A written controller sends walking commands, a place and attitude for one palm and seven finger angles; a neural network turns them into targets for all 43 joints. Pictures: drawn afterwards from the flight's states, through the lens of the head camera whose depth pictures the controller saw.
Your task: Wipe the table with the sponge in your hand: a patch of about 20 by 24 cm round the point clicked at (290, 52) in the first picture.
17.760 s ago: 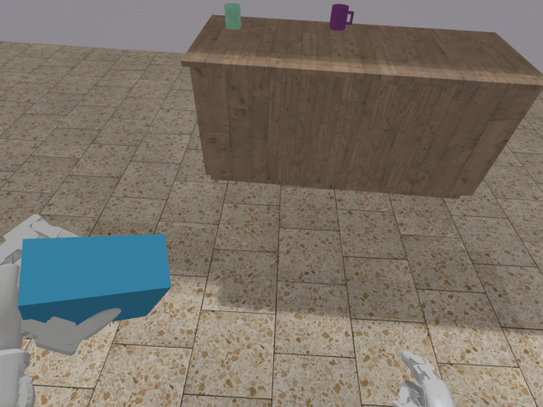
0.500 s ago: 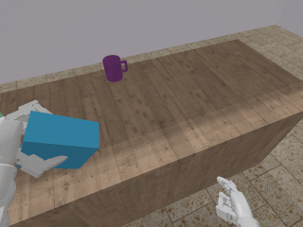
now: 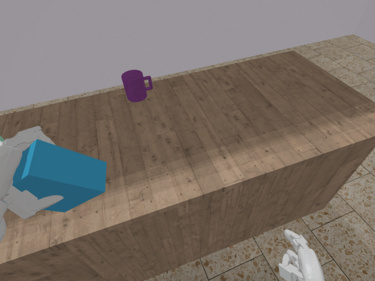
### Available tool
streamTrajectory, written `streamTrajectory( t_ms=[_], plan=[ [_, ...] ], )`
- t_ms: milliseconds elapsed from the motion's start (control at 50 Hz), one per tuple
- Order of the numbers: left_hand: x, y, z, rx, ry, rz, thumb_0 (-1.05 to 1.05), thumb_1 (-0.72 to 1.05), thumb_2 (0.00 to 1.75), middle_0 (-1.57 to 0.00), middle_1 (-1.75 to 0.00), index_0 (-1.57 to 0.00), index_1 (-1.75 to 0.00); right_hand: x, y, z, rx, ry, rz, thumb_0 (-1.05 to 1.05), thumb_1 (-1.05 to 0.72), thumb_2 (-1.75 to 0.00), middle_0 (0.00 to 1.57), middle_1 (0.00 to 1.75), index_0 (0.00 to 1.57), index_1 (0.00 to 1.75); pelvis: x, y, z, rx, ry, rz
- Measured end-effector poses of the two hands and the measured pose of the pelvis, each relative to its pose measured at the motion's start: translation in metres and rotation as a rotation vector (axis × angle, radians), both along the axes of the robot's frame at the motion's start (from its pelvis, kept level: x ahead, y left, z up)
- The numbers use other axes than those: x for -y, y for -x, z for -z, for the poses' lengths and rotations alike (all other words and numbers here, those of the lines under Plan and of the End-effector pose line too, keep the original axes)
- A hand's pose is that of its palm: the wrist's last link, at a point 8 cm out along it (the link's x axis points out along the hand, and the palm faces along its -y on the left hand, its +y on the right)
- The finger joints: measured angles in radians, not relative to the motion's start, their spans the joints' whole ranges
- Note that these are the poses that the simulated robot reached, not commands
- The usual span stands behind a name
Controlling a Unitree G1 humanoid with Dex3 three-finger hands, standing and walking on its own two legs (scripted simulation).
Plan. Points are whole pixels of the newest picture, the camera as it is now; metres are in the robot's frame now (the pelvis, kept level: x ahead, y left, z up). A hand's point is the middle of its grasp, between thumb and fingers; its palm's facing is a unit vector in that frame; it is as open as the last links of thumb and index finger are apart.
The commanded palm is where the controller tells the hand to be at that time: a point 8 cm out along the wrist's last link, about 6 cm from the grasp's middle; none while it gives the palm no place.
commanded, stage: turn the palm down, sponge in hand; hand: left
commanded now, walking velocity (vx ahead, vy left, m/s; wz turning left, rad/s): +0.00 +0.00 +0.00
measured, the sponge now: (64, 183) +0.25 +0.27 +0.12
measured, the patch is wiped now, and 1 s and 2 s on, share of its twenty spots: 0.00 0.00 0.00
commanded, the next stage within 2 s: move the sponge above the wiping area in 1.44 s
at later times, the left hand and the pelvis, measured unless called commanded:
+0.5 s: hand (28, 178) +0.24 +0.32 +0.15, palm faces +0.20 -0.30 -0.93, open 9.9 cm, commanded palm +0.20 +0.31 +0.20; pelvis +0.01 +0.02 +0.01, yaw +0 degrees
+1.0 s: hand (21, 182) +0.23 +0.34 +0.14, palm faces +0.07 -0.10 -0.99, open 9.9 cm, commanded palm +0.20 +0.33 +0.20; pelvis +0.01 +0.05 +0.02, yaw +0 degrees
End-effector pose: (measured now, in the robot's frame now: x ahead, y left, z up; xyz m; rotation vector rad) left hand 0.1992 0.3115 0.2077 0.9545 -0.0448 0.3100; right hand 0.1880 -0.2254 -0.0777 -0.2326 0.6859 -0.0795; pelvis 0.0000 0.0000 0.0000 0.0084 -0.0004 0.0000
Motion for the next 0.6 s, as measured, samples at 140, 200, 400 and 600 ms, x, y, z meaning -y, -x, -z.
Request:
streamTrajectory(
  t_ms=[140, 200, 400, 600],
  plan=[
    [-0.011, 0.003, 0.007, -0.099, -0.069, -0.099, 0.00, -0.48, 1.04, -0.75, -1.34, -0.76, -1.35, 0.015, 0.000, 0.009, -0.049, 0.023, 0.029, 0.02, -0.90, -0.90, 0.20, 0.30, 0.20, 0.30, 0.000, -0.011, 0.001, -0.014, -0.006, -0.003],
    [-0.006, 0.003, 0.012, -0.122, -0.097, -0.084, 0.00, -0.48, 1.04, -0.75, -1.34, -0.76, -1.35, 0.015, -0.004, 0.008, -0.043, 0.031, 0.033, 0.02, -0.90, -0.90, 0.20, 0.30, 0.20, 0.30, -0.002, -0.013, 0.000, -0.016, -0.005, -0.004],
    [-0.003, -0.004, 0.007, -0.102, -0.202, -0.115, 0.00, -0.48, 1.04, -0.75, -1.34, -0.76, -1.35, -0.013, -0.029, -0.007, 0.027, -0.013, 0.018, 0.02, -0.91, -0.90, 0.20, 0.30, 0.20, 0.30, -0.013, -0.013, -0.003, -0.014, -0.002, 0.005],
    [-0.009, -0.007, 0.014, -0.224, -0.267, -0.159, 0.00, -0.48, 1.04, -0.75, -1.34, -0.76, -1.35, -0.050, -0.052, -0.024, 0.073, -0.049, -0.050, 0.02, -0.90, -0.90, 0.20, 0.30, 0.20, 0.30, -0.027, -0.010, -0.011, 0.013, 0.004, 0.005]
  ],
)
